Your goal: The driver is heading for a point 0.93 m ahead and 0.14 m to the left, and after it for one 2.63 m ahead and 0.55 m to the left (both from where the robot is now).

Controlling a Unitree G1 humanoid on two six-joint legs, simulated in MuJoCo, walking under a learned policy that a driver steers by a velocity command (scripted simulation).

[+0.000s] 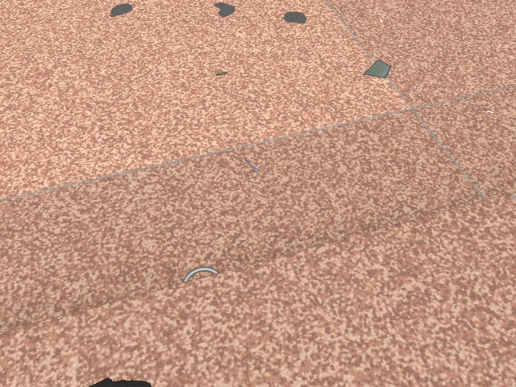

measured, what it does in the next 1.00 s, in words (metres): goes down: right foot, then left foot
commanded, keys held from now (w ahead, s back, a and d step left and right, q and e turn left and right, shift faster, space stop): w+shift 0.64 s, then w+q+shift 0.10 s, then q+shift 0.26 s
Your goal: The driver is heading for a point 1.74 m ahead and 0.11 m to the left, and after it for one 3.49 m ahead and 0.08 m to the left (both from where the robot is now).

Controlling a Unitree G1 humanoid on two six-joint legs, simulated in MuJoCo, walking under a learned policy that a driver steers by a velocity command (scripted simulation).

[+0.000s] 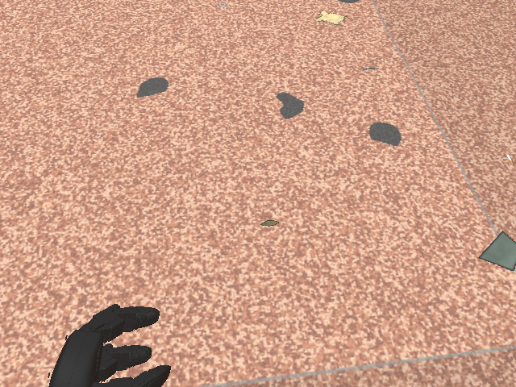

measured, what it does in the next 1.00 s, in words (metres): goes down: left foot, then right foot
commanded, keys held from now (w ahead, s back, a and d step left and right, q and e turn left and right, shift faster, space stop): q+shift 0.44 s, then shift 0.04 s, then e+shift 0.52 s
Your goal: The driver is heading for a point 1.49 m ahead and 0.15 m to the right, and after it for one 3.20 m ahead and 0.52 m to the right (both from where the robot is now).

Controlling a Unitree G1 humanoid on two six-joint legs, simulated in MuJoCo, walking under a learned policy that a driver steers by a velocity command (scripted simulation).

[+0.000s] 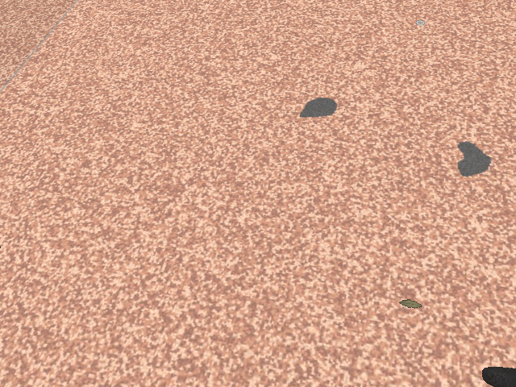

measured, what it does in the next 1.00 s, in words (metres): walks ahead, turning right: left foot, then right foot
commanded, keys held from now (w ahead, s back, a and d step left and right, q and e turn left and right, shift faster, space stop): e+shift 0.42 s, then shift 0.10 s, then q+shift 0.04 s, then w+q+shift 0.32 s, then q+shift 0.12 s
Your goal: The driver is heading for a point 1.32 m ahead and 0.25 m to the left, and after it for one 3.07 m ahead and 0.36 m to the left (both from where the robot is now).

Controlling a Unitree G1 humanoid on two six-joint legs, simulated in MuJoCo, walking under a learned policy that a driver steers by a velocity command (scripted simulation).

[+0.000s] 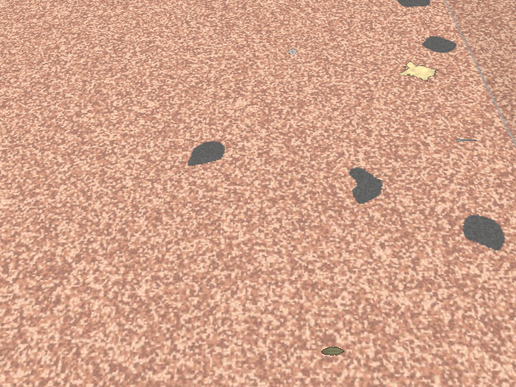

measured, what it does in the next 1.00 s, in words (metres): walks ahead, turning left: left foot, then right foot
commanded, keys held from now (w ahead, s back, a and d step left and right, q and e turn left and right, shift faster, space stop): q+shift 0.50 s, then shift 0.08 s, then e+shift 0.16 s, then w+e+shift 0.26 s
